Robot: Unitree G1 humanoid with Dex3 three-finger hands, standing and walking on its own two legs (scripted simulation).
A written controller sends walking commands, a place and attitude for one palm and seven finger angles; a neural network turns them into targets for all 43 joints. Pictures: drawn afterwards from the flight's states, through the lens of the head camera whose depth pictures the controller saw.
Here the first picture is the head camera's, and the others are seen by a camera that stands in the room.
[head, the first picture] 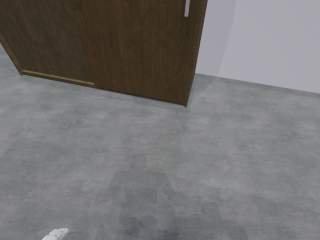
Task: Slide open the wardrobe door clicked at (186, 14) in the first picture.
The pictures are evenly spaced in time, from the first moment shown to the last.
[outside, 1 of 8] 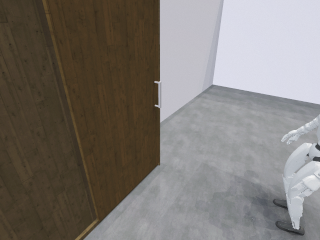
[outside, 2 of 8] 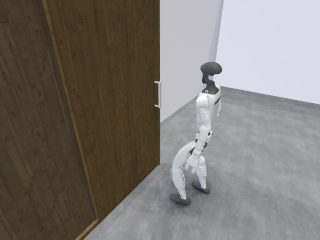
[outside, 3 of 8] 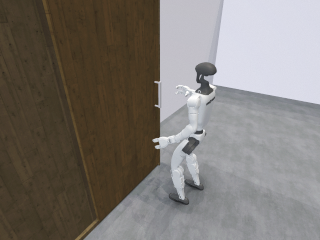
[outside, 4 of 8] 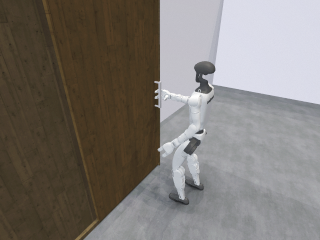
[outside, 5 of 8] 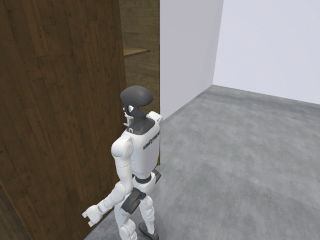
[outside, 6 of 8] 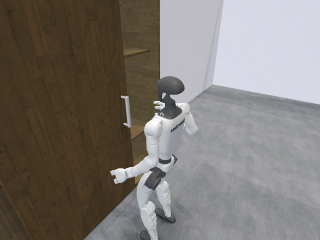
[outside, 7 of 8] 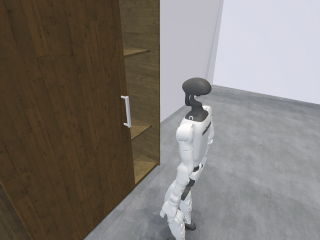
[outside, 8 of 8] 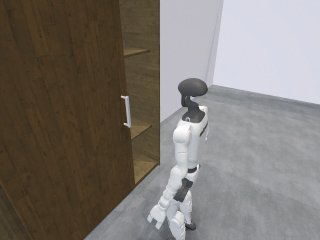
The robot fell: no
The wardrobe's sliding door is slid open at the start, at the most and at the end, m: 0.00 0.43 0.43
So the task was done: yes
